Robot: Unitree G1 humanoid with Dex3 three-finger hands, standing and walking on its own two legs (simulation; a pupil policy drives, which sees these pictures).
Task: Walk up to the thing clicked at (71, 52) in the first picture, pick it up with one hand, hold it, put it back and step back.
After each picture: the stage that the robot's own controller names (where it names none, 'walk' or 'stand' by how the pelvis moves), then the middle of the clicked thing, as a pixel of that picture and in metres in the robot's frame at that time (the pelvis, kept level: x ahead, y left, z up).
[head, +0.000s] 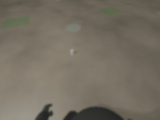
stand; (72, 52) +1.33 +0.42 -0.72
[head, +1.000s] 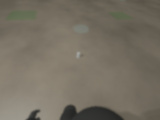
walk; (78, 55) +1.23 +0.17 -0.69
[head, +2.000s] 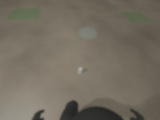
walk; (80, 70) +0.77 +0.13 -0.69
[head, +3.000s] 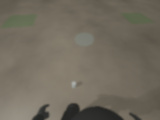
walk; (73, 84) +0.52 +0.19 -0.70
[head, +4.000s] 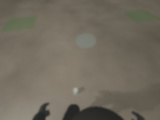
stand; (75, 91) +0.41 +0.17 -0.70
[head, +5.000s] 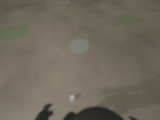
stand; (72, 98) +0.35 +0.21 -0.72
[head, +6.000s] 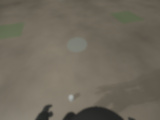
stand; (71, 98) +0.33 +0.22 -0.72
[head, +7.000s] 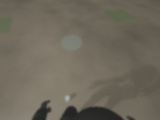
stand; (67, 98) +0.28 +0.22 -0.72
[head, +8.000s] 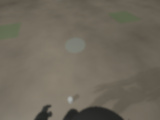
stand; (70, 100) +0.30 +0.22 -0.72
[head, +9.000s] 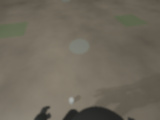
stand; (71, 100) +0.31 +0.20 -0.72
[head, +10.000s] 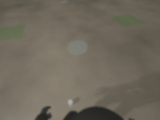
stand; (70, 102) +0.28 +0.22 -0.72
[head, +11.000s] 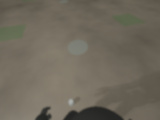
stand; (71, 102) +0.29 +0.22 -0.72
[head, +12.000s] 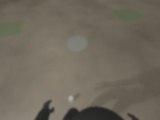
go down; (71, 99) +0.29 +0.22 -0.72
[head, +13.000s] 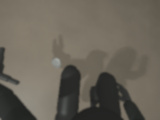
go down; (56, 63) +0.34 +0.28 -0.29
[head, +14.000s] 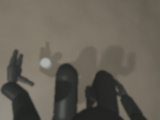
close in; (46, 63) +0.32 +0.31 -0.24
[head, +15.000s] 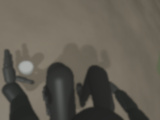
close in; (26, 68) +0.31 +0.31 -0.20
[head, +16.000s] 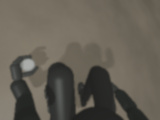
close; (29, 66) +0.30 +0.32 -0.21
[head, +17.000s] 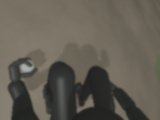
lift; (27, 67) +0.30 +0.32 -0.21
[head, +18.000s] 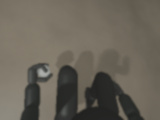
lift; (44, 72) +0.25 +0.30 -0.13
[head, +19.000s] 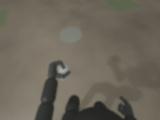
lift; (63, 72) +0.32 +0.19 +0.03
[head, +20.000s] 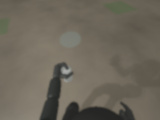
hold; (67, 74) +0.33 +0.17 -0.01
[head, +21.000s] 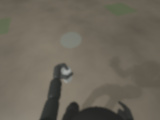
hold; (67, 74) +0.33 +0.18 -0.02
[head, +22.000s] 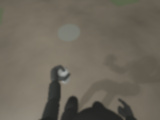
crouch; (64, 75) +0.32 +0.19 -0.06
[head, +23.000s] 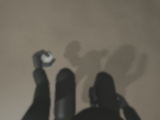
lower; (49, 60) +0.37 +0.29 -0.13
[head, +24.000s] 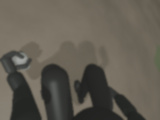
lower; (22, 62) +0.36 +0.32 -0.21
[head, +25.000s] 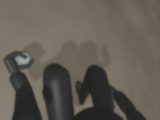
lower; (24, 61) +0.34 +0.33 -0.21
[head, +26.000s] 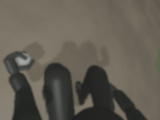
lower; (25, 62) +0.33 +0.33 -0.21
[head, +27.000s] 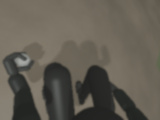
lower; (24, 62) +0.33 +0.33 -0.21
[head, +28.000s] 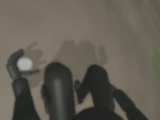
open; (25, 65) +0.31 +0.31 -0.21
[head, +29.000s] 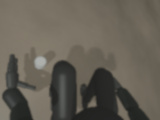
rise; (40, 63) +0.32 +0.30 -0.22
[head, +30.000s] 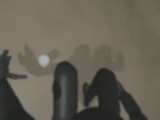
stand; (44, 61) +0.33 +0.30 -0.23
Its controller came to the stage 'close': yes
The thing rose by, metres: 0.71
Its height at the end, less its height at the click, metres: +0.00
